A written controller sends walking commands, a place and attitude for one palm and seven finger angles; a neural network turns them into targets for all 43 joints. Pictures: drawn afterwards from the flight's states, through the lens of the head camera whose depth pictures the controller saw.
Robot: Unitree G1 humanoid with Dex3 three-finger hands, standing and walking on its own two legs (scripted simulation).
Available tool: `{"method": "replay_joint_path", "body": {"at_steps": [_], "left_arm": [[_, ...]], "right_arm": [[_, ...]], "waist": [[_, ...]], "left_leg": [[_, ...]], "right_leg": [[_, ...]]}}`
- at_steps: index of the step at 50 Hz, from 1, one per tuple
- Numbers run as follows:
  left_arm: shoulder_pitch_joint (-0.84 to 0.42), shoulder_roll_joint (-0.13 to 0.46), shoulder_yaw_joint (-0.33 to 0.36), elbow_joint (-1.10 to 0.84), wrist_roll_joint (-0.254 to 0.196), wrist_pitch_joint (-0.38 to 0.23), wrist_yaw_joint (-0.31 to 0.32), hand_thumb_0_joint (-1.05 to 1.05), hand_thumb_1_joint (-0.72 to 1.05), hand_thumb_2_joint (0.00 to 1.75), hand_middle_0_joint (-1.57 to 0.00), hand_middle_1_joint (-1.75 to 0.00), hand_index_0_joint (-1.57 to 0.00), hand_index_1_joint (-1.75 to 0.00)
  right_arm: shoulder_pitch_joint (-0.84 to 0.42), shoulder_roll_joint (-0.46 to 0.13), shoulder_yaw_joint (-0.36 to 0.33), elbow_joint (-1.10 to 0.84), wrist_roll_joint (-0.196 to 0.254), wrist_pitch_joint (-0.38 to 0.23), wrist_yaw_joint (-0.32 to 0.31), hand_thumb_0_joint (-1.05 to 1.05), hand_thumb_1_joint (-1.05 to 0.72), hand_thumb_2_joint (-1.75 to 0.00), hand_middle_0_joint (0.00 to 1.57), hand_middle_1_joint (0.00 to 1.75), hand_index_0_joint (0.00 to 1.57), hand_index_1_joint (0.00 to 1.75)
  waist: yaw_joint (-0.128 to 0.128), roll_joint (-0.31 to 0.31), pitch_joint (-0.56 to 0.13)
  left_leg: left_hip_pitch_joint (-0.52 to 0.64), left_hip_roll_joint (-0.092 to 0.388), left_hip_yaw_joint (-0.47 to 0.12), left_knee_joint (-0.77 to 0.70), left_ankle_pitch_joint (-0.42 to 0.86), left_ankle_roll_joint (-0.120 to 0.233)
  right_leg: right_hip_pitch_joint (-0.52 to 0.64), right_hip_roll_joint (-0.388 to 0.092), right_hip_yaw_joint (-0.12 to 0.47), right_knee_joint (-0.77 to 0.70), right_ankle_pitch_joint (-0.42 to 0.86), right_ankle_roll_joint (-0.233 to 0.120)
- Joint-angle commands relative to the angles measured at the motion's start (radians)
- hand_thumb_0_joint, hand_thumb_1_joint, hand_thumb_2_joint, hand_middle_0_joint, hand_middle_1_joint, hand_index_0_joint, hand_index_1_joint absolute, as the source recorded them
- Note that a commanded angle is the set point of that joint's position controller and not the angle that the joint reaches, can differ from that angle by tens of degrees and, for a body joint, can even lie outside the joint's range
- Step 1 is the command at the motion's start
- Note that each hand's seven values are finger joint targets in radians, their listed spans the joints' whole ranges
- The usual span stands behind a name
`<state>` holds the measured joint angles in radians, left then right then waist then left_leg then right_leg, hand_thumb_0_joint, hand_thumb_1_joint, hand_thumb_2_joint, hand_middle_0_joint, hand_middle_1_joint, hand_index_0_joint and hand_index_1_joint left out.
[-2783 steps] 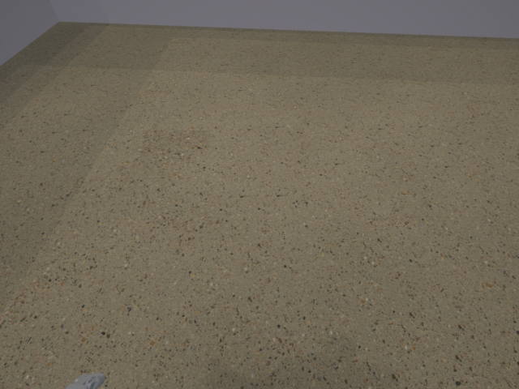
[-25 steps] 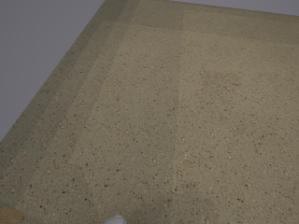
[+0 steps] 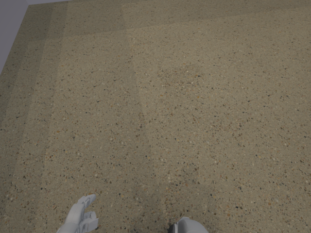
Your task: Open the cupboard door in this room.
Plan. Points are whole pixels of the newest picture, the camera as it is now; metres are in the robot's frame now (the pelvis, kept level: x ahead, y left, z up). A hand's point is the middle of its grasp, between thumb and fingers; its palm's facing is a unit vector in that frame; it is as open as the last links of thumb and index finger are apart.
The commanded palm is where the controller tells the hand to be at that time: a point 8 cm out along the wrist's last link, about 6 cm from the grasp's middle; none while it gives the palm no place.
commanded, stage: walk to a spot facing it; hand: left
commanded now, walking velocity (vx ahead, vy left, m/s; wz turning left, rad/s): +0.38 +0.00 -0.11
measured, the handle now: out of the picture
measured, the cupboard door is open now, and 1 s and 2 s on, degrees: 38 38 38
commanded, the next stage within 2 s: turn to face it in 0.42 s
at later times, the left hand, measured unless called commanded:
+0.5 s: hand (104, 218) +0.18 +0.16 -0.17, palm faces +0.07 -0.99 -0.14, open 7.3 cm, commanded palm none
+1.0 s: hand (113, 118) +0.52 +0.17 -0.13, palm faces +0.18 -0.95 -0.25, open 7.3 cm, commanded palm none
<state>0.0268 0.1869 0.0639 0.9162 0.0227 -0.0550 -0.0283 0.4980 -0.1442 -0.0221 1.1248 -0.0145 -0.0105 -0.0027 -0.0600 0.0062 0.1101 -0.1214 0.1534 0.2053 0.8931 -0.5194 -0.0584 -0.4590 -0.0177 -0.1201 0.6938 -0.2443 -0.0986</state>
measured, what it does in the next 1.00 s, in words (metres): walks ahead: left foot, then right foot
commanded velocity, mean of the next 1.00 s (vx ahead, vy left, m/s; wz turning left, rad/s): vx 0.16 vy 0.00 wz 0.29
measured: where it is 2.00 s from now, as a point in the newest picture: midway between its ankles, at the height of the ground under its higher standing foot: (165, 177)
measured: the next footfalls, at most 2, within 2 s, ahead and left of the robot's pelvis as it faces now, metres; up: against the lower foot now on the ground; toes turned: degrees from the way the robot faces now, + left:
left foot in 0.48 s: +0.40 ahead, +0.10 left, +0.00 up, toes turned +6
right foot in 0.86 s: +0.51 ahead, -0.14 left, +0.00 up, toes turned +0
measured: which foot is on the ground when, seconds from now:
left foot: up 0.00-0.46, down 0.48-0.86, up 0.88-1.00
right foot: down 0.00-0.46, up 0.48-0.84, down 0.86-1.00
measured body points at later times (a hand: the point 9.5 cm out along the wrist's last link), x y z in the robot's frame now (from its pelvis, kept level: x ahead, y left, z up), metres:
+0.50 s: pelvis +0.27 +0.01 +0.00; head +0.30 +0.02 +0.45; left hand +0.18 +0.21 -0.16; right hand +0.41 -0.22 -0.13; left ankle +0.36 +0.09 -0.72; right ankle +0.09 -0.07 -0.68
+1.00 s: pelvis +0.43 -0.03 +0.02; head +0.47 -0.04 +0.47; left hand +0.51 +0.22 -0.11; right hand +0.46 -0.27 -0.14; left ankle +0.36 +0.08 -0.63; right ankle +0.47 -0.14 -0.71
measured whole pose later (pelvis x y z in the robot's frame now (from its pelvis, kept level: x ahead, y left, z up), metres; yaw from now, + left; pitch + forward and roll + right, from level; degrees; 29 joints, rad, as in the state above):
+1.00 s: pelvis +0.43 -0.03 +0.02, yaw +11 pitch +1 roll +1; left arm 0.12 0.17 0.04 0.93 0.02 -0.03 0.03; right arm 0.29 -0.20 -0.07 1.06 -0.01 0.06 0.00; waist -0.05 0.01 0.07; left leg -0.46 0.02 0.05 1.15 -0.50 -0.05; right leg -0.30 -0.10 -0.18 0.58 -0.29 -0.01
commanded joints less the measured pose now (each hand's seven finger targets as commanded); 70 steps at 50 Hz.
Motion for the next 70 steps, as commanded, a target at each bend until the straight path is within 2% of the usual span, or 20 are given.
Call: {"method": "replay_joint_path", "body": {"at_steps": [1, 6, 17, 21, 22, 23, 24, 27, 31, 40, 41, 43, 44, 49, 56, 59, 60, 61, 64, 70], "left_arm": [[0.285, 0.170, 0.034, 0.056, -0.021, 0.006, 0.036, 0.00, 0.90, 0.90, -0.20, -0.30, -0.20, -0.30], [0.240, 0.069, 0.006, 0.077, -0.010, -0.031, 0.031, 0.00, 0.90, 0.90, -0.20, -0.30, -0.20, -0.30], [0.404, 0.087, -0.013, 0.175, -0.006, -0.049, 0.047, 0.00, 0.90, 0.90, -0.20, -0.30, -0.20, -0.30], [0.375, 0.119, -0.009, 0.181, -0.010, -0.045, 0.049, 0.00, 0.90, 0.90, -0.20, -0.30, -0.20, -0.30], [0.362, 0.117, -0.008, 0.174, -0.012, -0.042, 0.048, 0.00, 0.90, 0.90, -0.20, -0.30, -0.20, -0.30], [0.424, 0.063, -0.011, 0.149, -0.025, -0.040, 0.042, 0.00, 0.90, 0.90, -0.20, -0.30, -0.20, -0.30], [0.392, 0.040, -0.019, 0.117, -0.025, -0.050, 0.039, 0.00, 0.90, 0.90, -0.20, -0.30, -0.20, -0.30], [0.283, 0.029, -0.008, 0.108, -0.004, -0.022, 0.033, 0.00, 0.90, 0.90, -0.20, -0.30, -0.20, -0.30], [0.357, -0.048, -0.025, 0.134, 0.005, 0.021, 0.032, 0.00, 0.90, 0.90, -0.20, -0.30, -0.20, -0.30], [0.225, 0.051, 0.006, 0.040, -0.006, 0.034, 0.037, 0.00, 0.90, 0.90, -0.20, -0.30, -0.20, -0.30], [0.259, 0.082, 0.014, 0.042, -0.008, 0.026, 0.040, 0.00, 0.90, 0.90, -0.20, -0.30, -0.20, -0.30], [0.362, 0.233, 0.042, 0.055, 0.005, 0.010, 0.058, 0.00, 0.90, 0.90, -0.20, -0.30, -0.20, -0.30], [0.367, 0.239, 0.033, 0.043, -0.005, 0.013, 0.064, 0.00, 0.90, 0.90, -0.20, -0.30, -0.20, -0.30], [0.196, 0.144, 0.013, -0.017, 0.002, 0.023, 0.072, 0.00, 0.90, 0.90, -0.20, -0.30, -0.20, -0.30], [0.209, 0.193, 0.037, -0.035, 0.012, 0.032, 0.063, 0.00, 0.90, 0.90, -0.20, -0.30, -0.20, -0.30], [0.193, 0.210, 0.044, -0.052, 0.003, 0.038, 0.052, 0.00, 0.90, 0.90, -0.20, -0.30, -0.20, -0.30], [0.193, 0.177, 0.038, -0.078, -0.005, 0.044, 0.044, 0.00, 0.90, 0.90, -0.20, -0.30, -0.20, -0.30], [0.143, 0.110, 0.014, -0.135, -0.012, 0.049, 0.039, 0.00, 0.90, 0.90, -0.20, -0.30, -0.20, -0.30], [0.070, 0.129, 0.018, -0.124, 0.000, 0.065, 0.052, 0.00, 0.90, 0.90, -0.20, -0.30, -0.20, -0.30], [0.165, 0.132, 0.022, -0.072, 0.001, 0.079, 0.038, 0.00, 0.90, 0.90, -0.20, -0.30, -0.20, -0.30]], "right_arm": [[-0.184, -0.110, -0.042, -0.147, 0.000, -0.046, -0.005, 0.00, -0.90, -0.90, 0.20, 0.30, 0.20, 0.30], [-0.083, -0.044, -0.030, -0.086, -0.013, -0.009, 0.002, 0.00, -0.90, -0.90, 0.20, 0.30, 0.20, 0.30], [-0.460, -0.066, -0.029, -0.197, -0.001, -0.032, 0.033, 0.00, -0.90, -0.90, 0.20, 0.30, 0.20, 0.30], [-0.264, -0.103, -0.036, -0.128, -0.010, -0.043, 0.010, 0.00, -0.90, -0.90, 0.20, 0.30, 0.20, 0.30], [-0.115, -0.153, -0.049, -0.088, -0.018, -0.045, 0.003, 0.00, -0.90, -0.90, 0.20, 0.30, 0.20, 0.30], [0.001, -0.258, -0.074, -0.070, -0.039, -0.050, -0.010, 0.00, -0.90, -0.90, 0.20, 0.30, 0.20, 0.30], [0.057, -0.294, -0.077, -0.064, -0.023, -0.038, -0.013, 0.00, -0.90, -0.90, 0.20, 0.30, 0.20, 0.30], [-0.161, -0.162, -0.046, -0.120, -0.010, -0.055, -0.025, 0.00, -0.90, -0.90, 0.20, 0.30, 0.20, 0.30], [-0.184, -0.117, -0.021, -0.100, -0.001, -0.068, -0.029, 0.00, -0.90, -0.90, 0.20, 0.30, 0.20, 0.30], [-0.202, -0.190, -0.056, -0.127, -0.008, 0.002, -0.016, 0.00, -0.90, -0.90, 0.20, 0.30, 0.20, 0.30], [-0.210, -0.185, -0.056, -0.134, -0.003, 0.005, -0.013, 0.00, -0.90, -0.90, 0.20, 0.30, 0.20, 0.30], [-0.168, -0.103, -0.051, -0.162, 0.007, 0.007, -0.001, 0.00, -0.90, -0.90, 0.20, 0.30, 0.20, 0.30], [-0.177, -0.114, -0.054, -0.164, 0.002, 0.016, -0.006, 0.00, -0.90, -0.90, 0.20, 0.30, 0.20, 0.30], [-0.242, -0.085, -0.048, -0.170, 0.001, 0.051, 0.019, 0.00, -0.90, -0.90, 0.20, 0.30, 0.20, 0.30], [-0.346, -0.091, -0.047, -0.241, 0.002, 0.051, 0.036, 0.00, -0.90, -0.90, 0.20, 0.30, 0.20, 0.30], [-0.278, -0.158, -0.064, -0.257, -0.006, 0.043, 0.037, 0.00, -0.90, -0.90, 0.20, 0.30, 0.20, 0.30], [-0.212, -0.255, -0.088, -0.255, -0.014, 0.033, 0.034, 0.00, -0.90, -0.90, 0.20, 0.30, 0.20, 0.30], [-0.146, -0.376, -0.115, -0.256, -0.016, 0.029, 0.024, 0.00, -0.90, -0.90, 0.20, 0.30, 0.20, 0.30], [-0.220, -0.336, -0.103, -0.272, -0.009, 0.024, -0.008, 0.00, -0.90, -0.90, 0.20, 0.30, 0.20, 0.30], [-0.314, -0.282, -0.083, -0.298, -0.005, 0.013, -0.006, 0.00, -0.90, -0.90, 0.20, 0.30, 0.20, 0.30]], "waist": [[0.127, -0.087, -0.114], [0.021, -0.094, -0.091], [0.081, -0.092, -0.015], [-0.032, -0.105, -0.080], [-0.092, -0.059, -0.158], [-0.107, 0.146, -0.304], [-0.093, 0.204, -0.328], [0.009, 0.074, -0.068], [0.082, 0.087, -0.118], [0.086, 0.141, -0.091], [0.108, 0.081, -0.111], [0.139, -0.294, -0.226], [0.145, -0.267, -0.239], [0.060, -0.184, -0.143], [0.075, -0.199, -0.120], [0.013, -0.125, -0.170], [-0.026, 0.097, -0.242], [-0.070, 0.373, -0.263], [-0.034, 0.197, -0.217], [0.042, 0.110, -0.183]], "left_leg": [[-0.552, 0.011, -0.197, 0.461, 0.157, 0.039], [-0.419, 0.003, -0.154, 0.178, 0.255, 0.012], [-0.505, -0.062, -0.108, -0.169, 0.328, 0.050], [-0.131, -0.182, -0.021, -0.315, 0.352, 0.104], [0.111, -0.126, -0.088, -0.357, 0.433, 0.133], [0.364, 0.163, -0.467, -0.377, 0.524, 0.261], [0.362, 0.333, -0.669, -0.508, 0.653, 0.357], [-0.042, 0.239, -0.487, -0.622, 0.492, 0.269], [-0.142, 0.086, -0.231, -0.591, 0.862, 0.223], [-0.226, 0.043, -0.344, -0.468, 0.617, 0.177], [-0.266, 0.008, -0.332, -0.411, 0.530, 0.139], [-0.486, -0.191, -0.132, 0.017, -0.088, 0.025], [-0.482, -0.151, -0.189, 0.227, -0.159, 0.023], [-0.444, -0.082, -0.171, 0.271, 0.048, 0.000], [-0.326, -0.116, -0.067, -0.103, 0.092, 0.013], [-0.092, -0.133, -0.058, -0.356, 0.290, 0.034], [0.086, 0.011, -0.256, -0.440, 0.513, 0.102], [0.147, 0.291, -0.639, -0.516, 0.907, 0.278], [0.043, 0.219, -0.545, -0.503, 0.750, 0.272], [-0.022, 0.090, -0.401, -0.536, 0.675, 0.219]], "right_leg": [[0.417, -0.339, 0.481, -0.442, -0.023, -0.120], [0.279, -0.204, 0.216, -0.494, 0.224, -0.075], [0.530, -0.231, 0.184, -0.427, 0.659, -0.061], [0.435, -0.187, 0.097, -0.162, 0.949, -0.013], [0.291, -0.159, 0.090, 0.040, 0.783, 0.015], [0.035, -0.035, 0.035, 0.353, 0.339, 0.061], [-0.072, 0.050, 0.073, 0.637, -0.288, 0.051], [-0.154, -0.077, 0.161, 0.703, -0.130, 0.078], [0.029, -0.088, 0.095, 0.342, -0.086, 0.127], [0.221, -0.011, 0.016, -0.089, 0.038, 0.143], [0.326, -0.040, 0.041, -0.199, 0.118, 0.139], [0.587, -0.467, 0.390, -0.310, 0.496, -0.027], [0.533, -0.521, 0.400, -0.318, 0.557, -0.089], [0.322, -0.356, 0.066, -0.320, 0.493, -0.003], [0.330, -0.365, -0.041, -0.241, 0.510, 0.012], [0.232, -0.345, -0.101, -0.060, 0.401, 0.077], [0.068, -0.266, -0.131, 0.146, 0.160, 0.138], [-0.163, -0.114, -0.087, 0.403, -0.465, 0.202], [-0.226, -0.113, 0.127, 0.568, -0.303, 0.186], [-0.126, -0.077, 0.119, 0.433, -0.129, 0.201]]}}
